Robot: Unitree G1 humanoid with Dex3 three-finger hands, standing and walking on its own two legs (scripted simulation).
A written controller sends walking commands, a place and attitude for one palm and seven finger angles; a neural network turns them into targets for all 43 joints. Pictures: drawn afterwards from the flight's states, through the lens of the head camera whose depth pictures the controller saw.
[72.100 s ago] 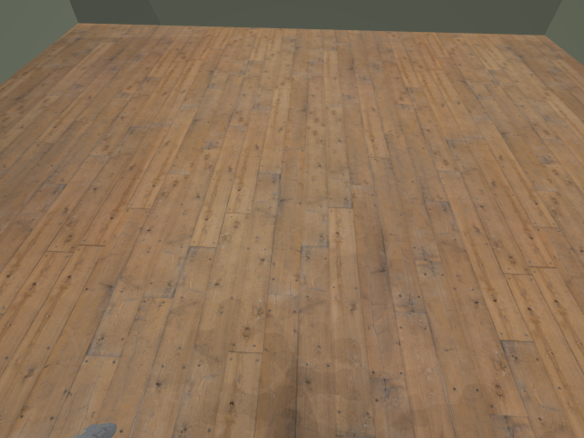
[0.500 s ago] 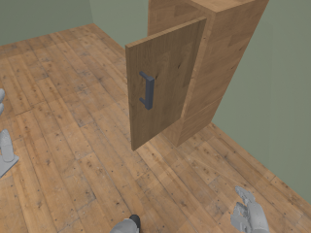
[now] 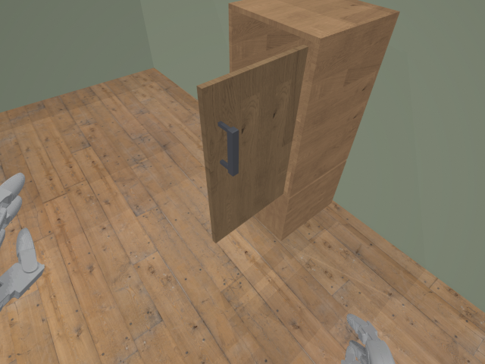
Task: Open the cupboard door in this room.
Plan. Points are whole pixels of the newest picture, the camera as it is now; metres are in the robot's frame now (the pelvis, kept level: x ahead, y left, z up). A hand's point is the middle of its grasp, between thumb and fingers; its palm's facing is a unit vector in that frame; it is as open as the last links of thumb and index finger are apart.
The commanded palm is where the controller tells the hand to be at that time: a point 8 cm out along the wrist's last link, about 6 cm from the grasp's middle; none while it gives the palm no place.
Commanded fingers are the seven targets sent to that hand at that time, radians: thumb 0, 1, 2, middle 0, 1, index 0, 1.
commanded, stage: stop stepping back and stand still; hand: left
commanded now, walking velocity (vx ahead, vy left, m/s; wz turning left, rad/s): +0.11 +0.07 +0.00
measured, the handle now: (227, 149) +0.61 +0.07 +0.00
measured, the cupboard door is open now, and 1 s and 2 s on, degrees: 93 93 93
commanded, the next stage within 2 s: let the arm hang, fingers relaxed in 0.24 s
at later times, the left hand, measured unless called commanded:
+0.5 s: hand (99, 342) +0.17 +0.25 -0.06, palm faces +0.09 -0.91 -0.41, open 7.4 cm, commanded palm none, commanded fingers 0.00 0.90 0.90 -0.20 -0.30 -0.20 -0.30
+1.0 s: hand out of the picture -0.09 +0.19 -0.17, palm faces +0.07 -0.97 -0.23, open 7.3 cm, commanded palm none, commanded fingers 0.00 0.90 0.90 -0.20 -0.30 -0.20 -0.30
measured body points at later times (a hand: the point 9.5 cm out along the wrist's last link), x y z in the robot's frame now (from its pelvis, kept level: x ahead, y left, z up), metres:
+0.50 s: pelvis -0.01 +0.01 -0.01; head -0.02 -0.02 +0.44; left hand +0.17 +0.30 -0.03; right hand +0.14 -0.25 -0.13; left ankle +0.04 +0.11 -0.74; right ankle -0.02 -0.08 -0.74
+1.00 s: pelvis -0.02 +0.01 +0.00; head +0.00 +0.00 +0.45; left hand -0.10 +0.24 -0.15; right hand -0.03 -0.21 -0.17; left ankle +0.04 +0.11 -0.74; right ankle -0.02 -0.08 -0.74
